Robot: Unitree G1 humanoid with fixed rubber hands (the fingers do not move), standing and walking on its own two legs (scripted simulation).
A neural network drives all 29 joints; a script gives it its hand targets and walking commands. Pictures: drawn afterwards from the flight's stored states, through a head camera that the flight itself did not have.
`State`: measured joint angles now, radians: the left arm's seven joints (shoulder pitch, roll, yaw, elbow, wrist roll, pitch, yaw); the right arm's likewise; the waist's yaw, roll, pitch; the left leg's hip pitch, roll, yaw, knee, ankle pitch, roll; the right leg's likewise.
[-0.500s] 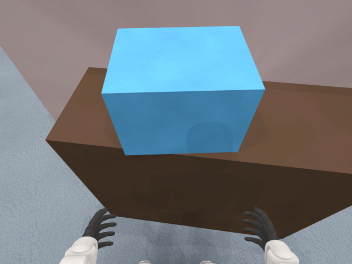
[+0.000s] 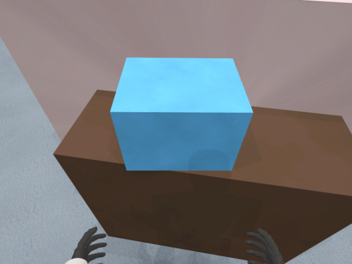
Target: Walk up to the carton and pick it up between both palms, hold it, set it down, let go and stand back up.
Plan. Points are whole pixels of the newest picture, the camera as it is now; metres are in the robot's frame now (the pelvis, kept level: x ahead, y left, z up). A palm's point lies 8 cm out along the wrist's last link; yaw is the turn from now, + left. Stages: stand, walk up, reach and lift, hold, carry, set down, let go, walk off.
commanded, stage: reach and lift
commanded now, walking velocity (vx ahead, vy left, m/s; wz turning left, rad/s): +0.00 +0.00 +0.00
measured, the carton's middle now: (179, 114) +0.48 +0.04 +0.08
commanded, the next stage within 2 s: none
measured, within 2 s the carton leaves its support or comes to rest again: neither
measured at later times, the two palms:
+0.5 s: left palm (71, 241) +0.17 +0.25 -0.03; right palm (284, 255) +0.17 -0.20 -0.03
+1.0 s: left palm (61, 189) +0.25 +0.27 +0.06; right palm (292, 192) +0.27 -0.20 +0.07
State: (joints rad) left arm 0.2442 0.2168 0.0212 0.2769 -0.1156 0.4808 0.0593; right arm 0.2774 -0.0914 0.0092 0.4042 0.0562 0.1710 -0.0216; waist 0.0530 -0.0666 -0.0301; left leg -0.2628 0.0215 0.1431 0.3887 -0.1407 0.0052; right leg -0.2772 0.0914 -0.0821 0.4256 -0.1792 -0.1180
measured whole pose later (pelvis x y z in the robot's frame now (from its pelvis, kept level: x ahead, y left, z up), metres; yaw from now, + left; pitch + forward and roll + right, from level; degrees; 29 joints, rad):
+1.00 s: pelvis +0.05 +0.04 +0.01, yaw +2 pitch -1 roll +0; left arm 0.29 0.30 -0.01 -0.09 -0.24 0.17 0.06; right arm 0.27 -0.38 -0.08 0.00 0.37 0.12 0.04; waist 0.01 0.00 -0.05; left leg -0.10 -0.02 0.10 0.27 -0.16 0.05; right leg -0.05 0.08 -0.05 0.21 -0.14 -0.09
